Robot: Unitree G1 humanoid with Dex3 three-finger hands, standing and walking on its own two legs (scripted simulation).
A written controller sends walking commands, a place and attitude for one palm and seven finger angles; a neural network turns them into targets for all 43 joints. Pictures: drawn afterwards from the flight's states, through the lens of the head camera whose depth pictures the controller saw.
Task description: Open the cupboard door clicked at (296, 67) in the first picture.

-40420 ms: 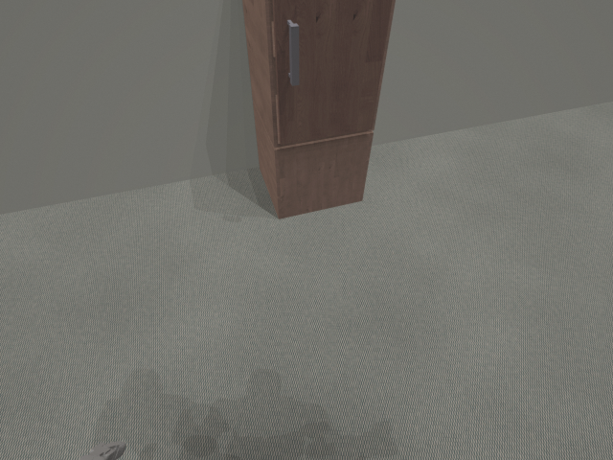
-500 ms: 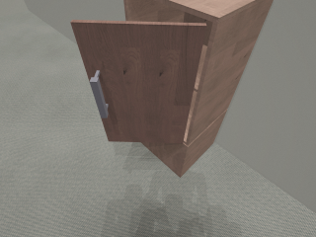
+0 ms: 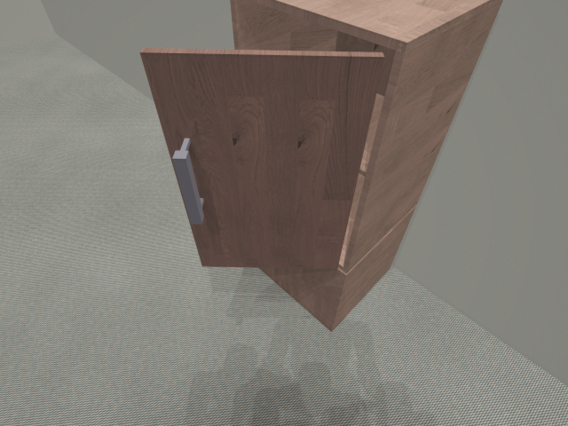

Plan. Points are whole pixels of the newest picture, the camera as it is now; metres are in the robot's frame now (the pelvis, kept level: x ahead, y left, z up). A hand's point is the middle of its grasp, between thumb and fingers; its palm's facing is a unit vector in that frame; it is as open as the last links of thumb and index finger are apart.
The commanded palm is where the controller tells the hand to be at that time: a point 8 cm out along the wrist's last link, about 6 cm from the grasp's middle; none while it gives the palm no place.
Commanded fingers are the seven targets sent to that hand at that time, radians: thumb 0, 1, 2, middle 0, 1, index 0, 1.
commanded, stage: look again from close up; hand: left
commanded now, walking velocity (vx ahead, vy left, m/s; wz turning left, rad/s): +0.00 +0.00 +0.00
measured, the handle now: (192, 182) +0.55 +0.22 +0.01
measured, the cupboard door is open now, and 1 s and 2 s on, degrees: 44 44 44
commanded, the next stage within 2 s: raise the hand with hooked fingers in 0.22 s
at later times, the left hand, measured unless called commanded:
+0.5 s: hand (139, 381) +0.19 +0.21 -0.02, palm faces +0.27 -0.95 -0.16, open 7.6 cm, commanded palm +0.11 +0.26 -0.05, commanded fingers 0.00 0.67 0.80 -0.22 -0.45 -0.22 -0.45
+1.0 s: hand (147, 381) +0.19 +0.20 -0.03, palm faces -0.04 -1.00 -0.07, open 10.2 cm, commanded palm +0.15 +0.27 -0.02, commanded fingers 0.00 0.08 0.55 -0.26 -0.82 -0.26 -0.82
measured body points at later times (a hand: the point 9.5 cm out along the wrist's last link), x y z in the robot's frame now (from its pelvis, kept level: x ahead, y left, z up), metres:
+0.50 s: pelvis -0.01 +0.01 -0.01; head -0.01 +0.00 +0.44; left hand +0.17 +0.26 -0.01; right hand +0.11 -0.24 -0.12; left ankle +0.04 +0.10 -0.73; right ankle -0.05 -0.12 -0.73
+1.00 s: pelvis -0.04 -0.03 -0.09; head +0.01 -0.02 +0.36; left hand +0.18 +0.26 -0.02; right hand +0.14 -0.26 -0.17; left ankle +0.04 +0.10 -0.73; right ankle -0.05 -0.12 -0.73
